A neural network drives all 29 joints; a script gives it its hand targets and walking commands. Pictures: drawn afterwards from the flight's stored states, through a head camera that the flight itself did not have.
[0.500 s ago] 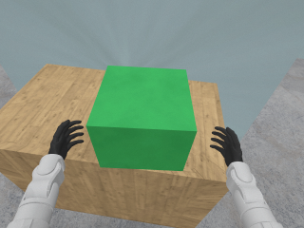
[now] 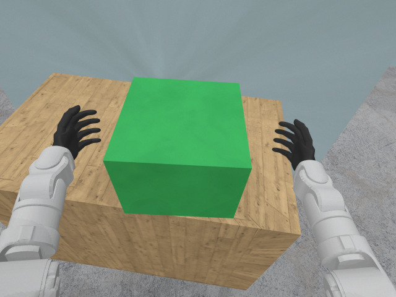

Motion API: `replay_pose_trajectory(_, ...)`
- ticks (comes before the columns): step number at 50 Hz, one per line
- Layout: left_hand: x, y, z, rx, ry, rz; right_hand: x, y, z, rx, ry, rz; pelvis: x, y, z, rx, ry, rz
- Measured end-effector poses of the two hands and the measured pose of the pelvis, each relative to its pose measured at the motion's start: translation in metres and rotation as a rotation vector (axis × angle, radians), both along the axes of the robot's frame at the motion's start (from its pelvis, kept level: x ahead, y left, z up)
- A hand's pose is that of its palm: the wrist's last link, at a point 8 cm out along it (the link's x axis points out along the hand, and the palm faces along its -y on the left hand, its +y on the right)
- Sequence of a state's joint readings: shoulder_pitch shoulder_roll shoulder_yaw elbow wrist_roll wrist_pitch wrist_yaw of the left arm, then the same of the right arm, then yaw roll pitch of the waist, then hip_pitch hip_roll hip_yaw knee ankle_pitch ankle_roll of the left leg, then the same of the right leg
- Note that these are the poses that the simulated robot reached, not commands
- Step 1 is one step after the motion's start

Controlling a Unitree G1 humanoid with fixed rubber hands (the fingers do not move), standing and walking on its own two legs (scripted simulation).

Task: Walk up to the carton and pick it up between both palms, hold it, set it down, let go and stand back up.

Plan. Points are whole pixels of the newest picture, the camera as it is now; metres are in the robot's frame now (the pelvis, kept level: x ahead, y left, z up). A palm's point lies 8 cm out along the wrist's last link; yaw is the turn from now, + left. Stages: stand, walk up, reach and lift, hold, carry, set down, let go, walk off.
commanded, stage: reach and lift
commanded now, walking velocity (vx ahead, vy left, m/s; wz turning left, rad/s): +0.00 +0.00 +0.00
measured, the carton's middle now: (183, 147) +0.46 +0.05 +0.01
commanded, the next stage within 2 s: none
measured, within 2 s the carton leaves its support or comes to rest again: neither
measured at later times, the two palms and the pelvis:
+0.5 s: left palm (67, 104) +0.42 +0.28 +0.17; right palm (304, 116) +0.43 -0.20 +0.16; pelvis +0.01 +0.00 +0.00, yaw +1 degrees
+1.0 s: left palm (68, 81) +0.45 +0.28 +0.20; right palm (304, 90) +0.47 -0.19 +0.19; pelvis +0.00 +0.00 +0.00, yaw +1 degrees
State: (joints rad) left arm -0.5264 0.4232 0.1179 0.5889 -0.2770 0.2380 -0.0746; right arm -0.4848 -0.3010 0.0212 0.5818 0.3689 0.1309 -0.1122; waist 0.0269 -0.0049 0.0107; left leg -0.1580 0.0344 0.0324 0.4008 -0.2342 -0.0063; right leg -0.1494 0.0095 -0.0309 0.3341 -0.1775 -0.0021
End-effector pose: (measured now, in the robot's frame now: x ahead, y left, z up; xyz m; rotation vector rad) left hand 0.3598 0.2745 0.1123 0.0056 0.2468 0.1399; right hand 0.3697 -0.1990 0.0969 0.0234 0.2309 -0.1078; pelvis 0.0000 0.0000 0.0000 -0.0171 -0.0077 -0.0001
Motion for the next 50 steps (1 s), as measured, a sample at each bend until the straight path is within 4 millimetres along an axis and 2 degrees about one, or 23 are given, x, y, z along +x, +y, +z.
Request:
replay_pose_trajectory(24, 0.057, 0.002, 0.051, 0.022, 0.005, -0.005, 0.063, 0.000, 0.056, -0.012, 0.007, 0.013, 0.008, -0.001, 0.000, -0.007, 0.082, 0.010)
replay_pose_trajectory(42, 0.088, 0.001, 0.088, 0.026, 0.006, 0.016, 0.095, 0.003, 0.100, -0.012, 0.009, 0.009, 0.003, 0.000, -0.002, -0.009, 0.174, 0.013)
replay_pose_trajectory(46, 0.092, 0.002, 0.091, 0.026, 0.007, 0.024, 0.099, 0.004, 0.104, -0.019, 0.016, 0.005, 0.002, -0.001, -0.003, -0.009, 0.189, 0.016)
replay_pose_trajectory(50, 0.093, 0.003, 0.084, 0.032, 0.012, 0.027, 0.100, 0.005, 0.097, -0.030, 0.029, 0.002, 0.001, -0.002, -0.003, -0.009, 0.197, 0.020)
